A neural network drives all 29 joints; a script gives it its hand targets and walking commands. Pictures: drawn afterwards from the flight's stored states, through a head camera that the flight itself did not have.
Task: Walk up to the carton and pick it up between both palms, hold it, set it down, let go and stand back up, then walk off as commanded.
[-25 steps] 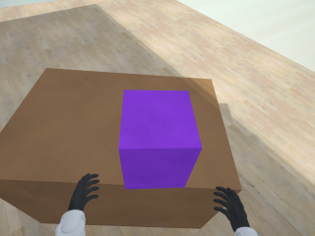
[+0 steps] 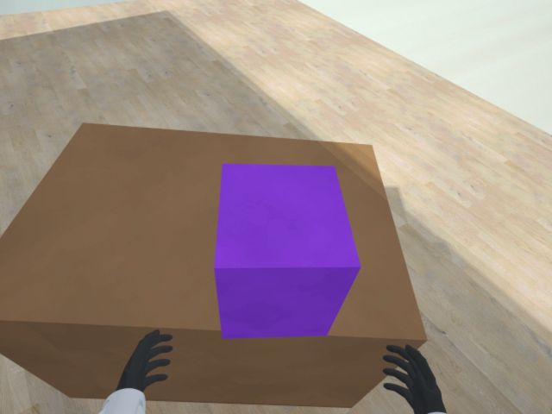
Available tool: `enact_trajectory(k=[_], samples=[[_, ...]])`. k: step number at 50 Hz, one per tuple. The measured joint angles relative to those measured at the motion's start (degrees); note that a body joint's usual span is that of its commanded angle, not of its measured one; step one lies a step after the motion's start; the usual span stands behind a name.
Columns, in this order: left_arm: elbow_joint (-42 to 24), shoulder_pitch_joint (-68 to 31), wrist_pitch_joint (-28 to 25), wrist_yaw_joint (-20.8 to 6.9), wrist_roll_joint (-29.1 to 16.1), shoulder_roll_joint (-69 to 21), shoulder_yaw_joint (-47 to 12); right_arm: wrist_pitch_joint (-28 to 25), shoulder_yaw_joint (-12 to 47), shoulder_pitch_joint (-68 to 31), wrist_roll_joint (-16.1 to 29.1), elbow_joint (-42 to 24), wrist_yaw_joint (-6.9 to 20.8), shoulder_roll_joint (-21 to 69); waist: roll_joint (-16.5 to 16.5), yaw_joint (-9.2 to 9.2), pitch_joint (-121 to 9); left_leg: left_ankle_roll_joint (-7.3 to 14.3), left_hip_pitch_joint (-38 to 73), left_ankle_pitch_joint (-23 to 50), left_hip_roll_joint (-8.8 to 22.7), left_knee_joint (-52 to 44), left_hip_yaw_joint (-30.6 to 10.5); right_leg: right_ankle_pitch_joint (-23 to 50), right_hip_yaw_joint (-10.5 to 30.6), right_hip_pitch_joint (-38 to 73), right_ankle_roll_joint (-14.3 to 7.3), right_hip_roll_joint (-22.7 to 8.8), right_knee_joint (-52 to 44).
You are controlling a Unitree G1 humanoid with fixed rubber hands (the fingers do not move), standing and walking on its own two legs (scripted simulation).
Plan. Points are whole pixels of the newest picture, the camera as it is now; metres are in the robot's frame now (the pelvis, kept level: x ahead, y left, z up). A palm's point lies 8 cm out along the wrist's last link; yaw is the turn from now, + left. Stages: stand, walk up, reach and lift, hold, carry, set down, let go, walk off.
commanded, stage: set down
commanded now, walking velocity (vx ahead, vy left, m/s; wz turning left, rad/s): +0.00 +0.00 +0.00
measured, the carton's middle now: (277, 254) +0.39 +0.01 -0.04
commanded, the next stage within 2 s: let go in 0.54 s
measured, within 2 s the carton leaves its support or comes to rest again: neither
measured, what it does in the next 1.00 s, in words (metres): stands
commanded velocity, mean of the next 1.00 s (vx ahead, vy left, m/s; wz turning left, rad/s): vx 0.00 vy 0.00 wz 0.00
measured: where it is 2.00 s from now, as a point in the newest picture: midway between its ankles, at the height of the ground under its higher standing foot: outside the picture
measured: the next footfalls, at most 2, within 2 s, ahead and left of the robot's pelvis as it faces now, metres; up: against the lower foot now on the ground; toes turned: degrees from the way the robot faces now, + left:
none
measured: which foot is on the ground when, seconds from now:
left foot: down 0.00-1.00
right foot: down 0.00-1.00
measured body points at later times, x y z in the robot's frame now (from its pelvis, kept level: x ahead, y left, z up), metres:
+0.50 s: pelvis +0.00 +0.00 +0.00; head +0.01 +0.03 +0.45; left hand +0.17 +0.21 -0.10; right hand +0.16 -0.22 -0.08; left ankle +0.00 +0.13 -0.74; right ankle +0.02 -0.12 -0.74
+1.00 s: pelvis +0.00 +0.00 +0.00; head +0.01 +0.02 +0.45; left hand +0.17 +0.21 -0.10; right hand +0.16 -0.22 -0.09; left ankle +0.00 +0.13 -0.74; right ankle +0.02 -0.12 -0.74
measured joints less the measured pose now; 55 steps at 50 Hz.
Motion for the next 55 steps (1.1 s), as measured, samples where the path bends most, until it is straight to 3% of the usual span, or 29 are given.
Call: enact_trajectory(k=[49,55], samples=[[-0.67,0.00,7.88,-2.02,2.06,0.53,0.01,3.08,-1.21,-1.46,-4.74,2.25,0.00,0.85,0.06,0.00,2.02,0.01,0.02,-0.01,0.00,-0.01,0.01,-0.01,0.00,0.01,0.01,0.00,0.00],[5.44,0.02,1.60,-3.79,3.87,4.11,0.34,9.79,-1.24,-1.11,-6.95,2.41,-0.35,-2.01,-0.01,-0.01,2.04,0.01,0.35,-0.07,-0.09,-0.01,0.02,-0.59,0.00,-0.15,0.01,-0.09,1.04]])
